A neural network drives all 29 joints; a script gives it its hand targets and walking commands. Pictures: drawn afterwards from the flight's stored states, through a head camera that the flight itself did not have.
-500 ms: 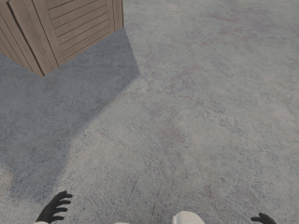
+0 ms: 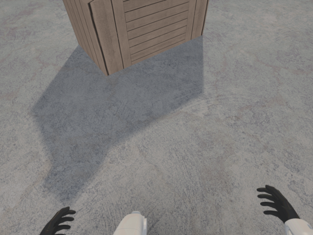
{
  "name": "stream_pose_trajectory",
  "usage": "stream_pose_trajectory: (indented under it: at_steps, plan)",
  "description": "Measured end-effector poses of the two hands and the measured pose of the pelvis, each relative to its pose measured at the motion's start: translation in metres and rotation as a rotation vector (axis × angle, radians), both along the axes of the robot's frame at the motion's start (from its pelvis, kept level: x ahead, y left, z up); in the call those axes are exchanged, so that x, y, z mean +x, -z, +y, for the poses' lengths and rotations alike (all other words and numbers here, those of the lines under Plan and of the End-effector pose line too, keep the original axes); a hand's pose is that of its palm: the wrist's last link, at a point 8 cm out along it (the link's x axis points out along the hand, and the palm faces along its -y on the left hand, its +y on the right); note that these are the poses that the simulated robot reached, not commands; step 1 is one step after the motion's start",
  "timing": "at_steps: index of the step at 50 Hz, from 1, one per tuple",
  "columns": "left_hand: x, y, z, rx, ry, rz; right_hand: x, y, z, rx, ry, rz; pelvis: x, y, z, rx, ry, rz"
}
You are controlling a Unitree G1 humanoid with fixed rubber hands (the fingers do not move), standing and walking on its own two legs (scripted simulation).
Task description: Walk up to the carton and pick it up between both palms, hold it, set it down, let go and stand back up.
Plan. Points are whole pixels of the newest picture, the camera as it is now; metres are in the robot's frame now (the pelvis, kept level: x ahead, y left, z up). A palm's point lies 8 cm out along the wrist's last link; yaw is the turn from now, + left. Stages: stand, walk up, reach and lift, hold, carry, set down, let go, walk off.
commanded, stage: walk up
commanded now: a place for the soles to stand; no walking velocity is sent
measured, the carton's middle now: out of the picture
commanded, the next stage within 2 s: none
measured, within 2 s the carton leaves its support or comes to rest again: neither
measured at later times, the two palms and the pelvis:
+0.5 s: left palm (95, 185) +0.26 +0.21 -0.10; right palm (281, 148) +0.38 -0.39 -0.09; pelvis +0.22 -0.10 -0.02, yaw +15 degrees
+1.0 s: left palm (104, 164) +0.34 +0.20 -0.12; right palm (235, 83) +0.68 -0.30 -0.07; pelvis +0.40 -0.10 -0.02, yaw +28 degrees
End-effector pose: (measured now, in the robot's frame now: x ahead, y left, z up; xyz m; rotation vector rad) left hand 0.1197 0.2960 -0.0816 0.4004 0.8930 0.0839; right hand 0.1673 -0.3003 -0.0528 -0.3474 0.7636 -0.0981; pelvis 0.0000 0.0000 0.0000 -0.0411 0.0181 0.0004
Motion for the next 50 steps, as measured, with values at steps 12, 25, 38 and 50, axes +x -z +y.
stream_pose_trajectory:
  at_steps: [12,25,38,50]
  plan:
    - [0.073,0.024,-0.013,-0.058,-0.132,0.048,0.107,0.0,-0.015,-0.105,-0.044,0.06,0.117,0.005,-0.017,0.031,-0.116,-0.015]
    - [0.139,0.023,-0.086,-0.034,-0.252,0.031,0.21,0.039,-0.088,-0.094,-0.145,0.178,0.222,0.018,-0.101,0.079,-0.256,-0.022]
    - [0.149,0.017,-0.115,-0.001,-0.435,0.151,0.42,0.023,-0.042,-0.018,-0.348,-0.002,0.312,0.011,-0.128,0.074,-0.392,-0.013]
    - [0.215,0.038,-0.095,-0.048,-0.544,0.153,0.51,0.018,-0.005,-0.079,-0.412,-0.015,0.405,0.017,-0.099,0.059,-0.482,-0.01]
